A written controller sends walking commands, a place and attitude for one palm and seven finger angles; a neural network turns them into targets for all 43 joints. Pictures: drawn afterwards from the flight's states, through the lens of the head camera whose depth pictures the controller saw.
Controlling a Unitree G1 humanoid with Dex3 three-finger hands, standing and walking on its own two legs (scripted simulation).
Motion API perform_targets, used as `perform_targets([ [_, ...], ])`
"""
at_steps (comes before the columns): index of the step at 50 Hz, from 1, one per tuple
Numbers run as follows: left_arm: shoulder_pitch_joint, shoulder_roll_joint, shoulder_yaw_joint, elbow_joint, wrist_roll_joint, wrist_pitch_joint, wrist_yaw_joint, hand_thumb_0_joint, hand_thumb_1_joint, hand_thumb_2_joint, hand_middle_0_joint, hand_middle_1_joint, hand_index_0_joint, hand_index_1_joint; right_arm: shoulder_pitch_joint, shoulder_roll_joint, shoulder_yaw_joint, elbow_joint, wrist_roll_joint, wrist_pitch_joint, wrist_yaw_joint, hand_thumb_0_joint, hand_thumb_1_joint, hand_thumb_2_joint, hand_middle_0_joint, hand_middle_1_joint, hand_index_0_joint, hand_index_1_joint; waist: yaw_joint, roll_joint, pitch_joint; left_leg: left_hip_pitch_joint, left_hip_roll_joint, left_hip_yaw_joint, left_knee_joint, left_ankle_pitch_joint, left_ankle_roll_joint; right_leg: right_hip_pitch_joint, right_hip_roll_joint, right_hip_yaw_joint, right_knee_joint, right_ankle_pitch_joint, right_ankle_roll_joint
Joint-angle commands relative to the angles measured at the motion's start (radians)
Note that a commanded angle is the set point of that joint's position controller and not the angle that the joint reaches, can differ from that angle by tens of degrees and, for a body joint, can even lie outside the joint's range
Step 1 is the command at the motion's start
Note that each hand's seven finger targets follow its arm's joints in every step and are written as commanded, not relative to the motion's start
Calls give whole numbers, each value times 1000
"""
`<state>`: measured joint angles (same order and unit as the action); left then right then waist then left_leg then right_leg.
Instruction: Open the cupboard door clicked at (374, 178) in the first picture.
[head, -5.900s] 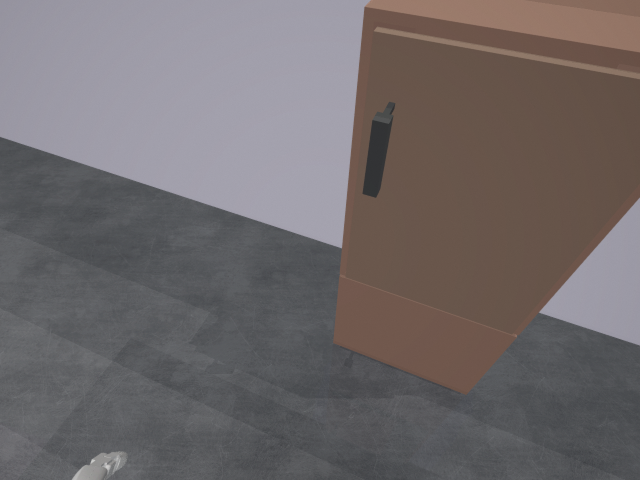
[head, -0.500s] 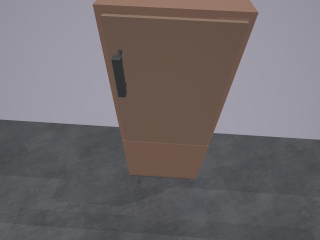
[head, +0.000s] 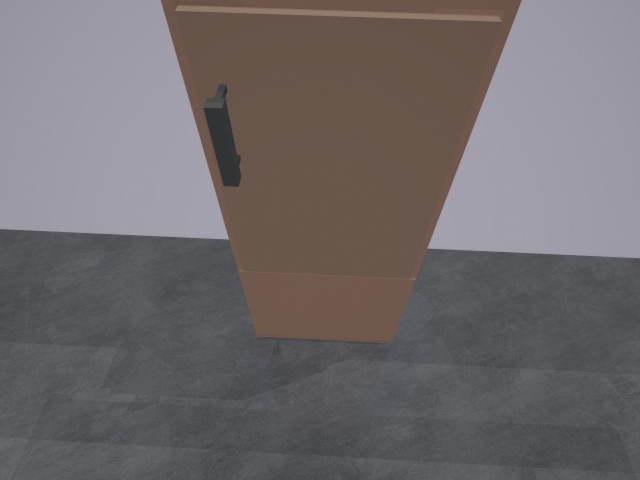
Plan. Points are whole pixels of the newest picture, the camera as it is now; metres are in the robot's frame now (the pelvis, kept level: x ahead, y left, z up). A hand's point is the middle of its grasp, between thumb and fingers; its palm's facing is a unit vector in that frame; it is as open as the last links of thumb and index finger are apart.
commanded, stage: come to a stop and stand still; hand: left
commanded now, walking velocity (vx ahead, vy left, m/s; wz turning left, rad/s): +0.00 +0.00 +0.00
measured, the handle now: (227, 137) +0.57 +0.19 +0.10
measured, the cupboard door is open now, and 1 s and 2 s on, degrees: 0 0 0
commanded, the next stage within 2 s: look again from close up in 0.56 s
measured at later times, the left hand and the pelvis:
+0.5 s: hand out of the picture -0.02 +0.22 -0.16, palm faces +0.00 -0.97 -0.24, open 7.4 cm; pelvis -0.06 +0.03 +0.01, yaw +1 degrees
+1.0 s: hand out of the picture -0.01 +0.21 -0.16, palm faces +0.01 -0.97 -0.23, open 7.4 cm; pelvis -0.03 +0.02 +0.01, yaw +1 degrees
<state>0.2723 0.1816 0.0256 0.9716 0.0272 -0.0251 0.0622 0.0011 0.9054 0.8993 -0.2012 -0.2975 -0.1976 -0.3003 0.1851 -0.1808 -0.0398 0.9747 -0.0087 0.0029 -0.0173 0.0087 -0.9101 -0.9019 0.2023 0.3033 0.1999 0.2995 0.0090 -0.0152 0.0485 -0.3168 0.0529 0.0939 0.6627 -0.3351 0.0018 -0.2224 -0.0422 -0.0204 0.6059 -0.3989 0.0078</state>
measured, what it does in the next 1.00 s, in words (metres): stands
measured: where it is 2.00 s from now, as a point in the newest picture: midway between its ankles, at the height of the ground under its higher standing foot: outside the picture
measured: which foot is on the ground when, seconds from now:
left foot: down 0.00-1.00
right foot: down 0.00-1.00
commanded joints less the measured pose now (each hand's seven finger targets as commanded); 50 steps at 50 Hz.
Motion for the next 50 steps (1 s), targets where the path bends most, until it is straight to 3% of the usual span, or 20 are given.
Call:
perform_targets([
  [1, 61, 197, 30, -85, -6, -24, 2, 0, 900, 900, -200, -300, -200, -300, 104, -63, -15, -106, -3, -25, 10, 0, -900, -900, 200, 300, 200, 300, -49, -8, -192, 54, -56, -4, -129, 187, 36, 179, -135, 98, 105, 1140, -86],
  [2, 49, 167, 29, -97, -17, -16, 2, 0, 900, 900, -200, -300, -200, -300, 144, -113, -21, -91, -8, -28, 5, 0, -900, -900, 200, 300, 200, 300, -53, 22, -221, 182, 38, -83, -101, 514, 69, 70, -75, 43, 138, 862, -53],
  [3, 28, 135, 22, -111, -18, -4, 3, 0, 900, 900, -200, -300, -200, -300, 147, -156, -29, -91, -10, -23, 0, 0, -900, -900, 200, 300, 200, 300, -45, 130, -190, 215, 127, -180, -116, 694, 113, -25, -8, -9, 151, 450, -26],
  [4, 12, 103, 11, -109, -17, 10, -1, 0, 900, 900, -200, -300, -200, -300, 111, -165, -26, -91, -8, -21, -4, 0, -900, -900, 200, 300, 200, 300, -27, 246, -110, 177, 184, -240, -173, 756, 155, -87, 36, -20, 162, 12, -14],
  [5, -2, 102, 4, -108, -14, 18, -6, 0, 900, 900, -200, -300, -200, -300, 63, -158, -20, -100, -11, -19, -6, 0, -900, -900, 200, 300, 200, 300, -4, 222, -30, 86, 182, -229, -197, 675, 165, -81, 33, -10, 121, -126, -20],
  [6, 17, 101, 3, -93, -15, 23, -12, 0, 900, 900, -200, -300, -200, -300, 11, -149, -13, -114, -13, -15, -6, 0, -900, -900, 200, 300, 200, 300, 18, 179, 31, 11, 151, -202, -200, 495, 142, -65, 24, -2, 32, -70, -23],
  [7, 50, 115, 3, -79, -10, 18, -17, 0, 900, 900, -200, -300, -200, -300, -21, -137, -6, -126, -10, -9, -3, 0, -900, -900, 200, 300, 200, 300, 34, 100, 30, -35, 95, -172, -163, 304, 100, -32, 5, 48, -83, 66, -33],
  [8, 45, 135, 0, -72, -6, 14, -21, 0, 900, 900, -200, -300, -200, -300, -16, -110, -1, -133, -7, -4, 2, 0, -900, -900, 200, 300, 200, 300, 16, 5, 26, -28, 39, -119, -139, 111, 55, -67, -52, 132, -172, 74, -53],
  [9, 4, 163, -5, -77, -9, 12, -25, 0, 900, 900, -200, -300, -200, -300, 14, -100, 1, -129, -6, 1, 6, 0, -900, -900, 200, 300, 200, 300, -18, -59, 38, 12, -4, -86, -134, -34, 27, -149, -103, 194, -226, -33, -78],
  [10, -37, 175, -2, -90, -7, 11, -26, 0, 900, 900, -200, -300, -200, -300, 48, -98, 0, -112, -10, 5, 8, 0, -900, -900, 200, 300, 200, 300, -39, -102, 43, 61, -13, -73, -123, -42, 21, -204, -108, 191, -248, -90, -87],
  [12, -74, 171, -3, -102, -8, 19, -27, 0, 900, 900, -200, -300, -200, -300, 98, -104, 2, -81, -14, 0, 12, 0, -900, -900, 200, 300, 200, 300, -50, -66, 70, 74, 2, -99, -177, -43, 28, -255, -70, 142, -238, -189, -69],
  [14, -55, 159, -2, -101, -8, 29, -28, 0, 900, 900, -200, -300, -200, -300, 110, -123, 5, -70, -19, -8, 12, 0, -900, -900, 200, 300, 200, 300, -35, 19, 83, -11, 30, -162, -283, -139, 45, -198, -20, 96, -192, -173, -46],
  [17, 8, 148, -1, -80, -6, 30, -30, 0, 900, 900, -200, -300, -200, -300, 94, -139, 3, -71, -19, -14, 9, 0, -900, -900, 200, 300, 200, 300, -4, 36, 55, -89, 54, -206, -349, -236, 59, -102, -2, 69, -160, -119, -38],
  [25, 45, 136, -1, -23, -9, 16, -36, 0, 900, 900, -200, -300, -200, -300, 124, -143, 6, -18, -13, -26, 2, 0, -900, -900, 200, 300, 200, 300, -2, 59, -11, -29, 57, -212, -360, -164, 58, -68, -12, 90, -169, -43, -52],
  [34, 51, 149, -8, 49, -9, 4, -37, 0, 900, 900, -200, -300, -200, -300, 135, -153, 7, 36, -6, -35, -1, 0, -900, -900, 200, 300, 200, 300, -10, 30, 9, 15, 52, -196, -337, -83, 52, -89, -35, 116, -200, -4, -56],
  [39, 46, 159, -12, 68, -10, -3, -36, 0, 900, 900, -200, -300, -200, -300, 114, -155, 8, 47, -2, -39, -2, 0, -900, -900, 200, 300, 200, 300, -14, 10, 1, 57, 45, -167, -303, 20, 46, -89, -48, 134, -217, 47, -54],
  [46, 25, 176, -7, 79, -9, -8, -35, 0, 900, 900, -200, -300, -200, -300, 66, -168, 10, 49, -2, -50, -5, 0, -900, -900, 200, 300, 200, 300, -5, 9, -45, 111, 55, -150, -268, 217, 48, -35, -56, 117, -183, 230, -46],
  [50, 2, 189, -3, 74, -8, -8, -36, 0, 900, 900, -200, -300, -200, -300, 38, -179, 10, 49, -2, -48, -6, 0, -900, -900, 200, 300, 200, 300, -4, 9, -41, 123, 55, -149, -262, 249, 46, -25, -57, 115, -185, 258, -42],
])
